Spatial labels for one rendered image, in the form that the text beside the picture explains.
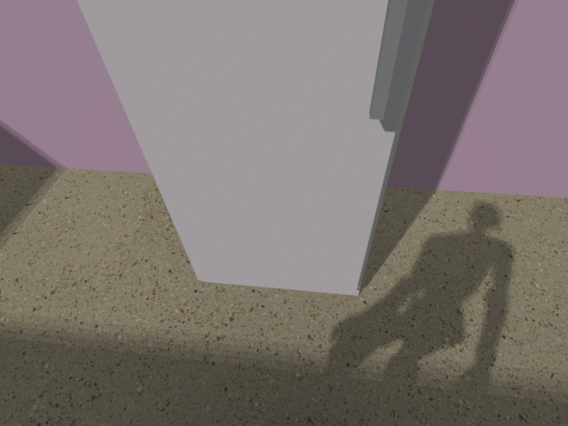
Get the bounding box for handle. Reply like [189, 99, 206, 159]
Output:
[369, 0, 408, 120]

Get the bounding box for fridge door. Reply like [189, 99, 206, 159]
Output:
[77, 0, 428, 295]

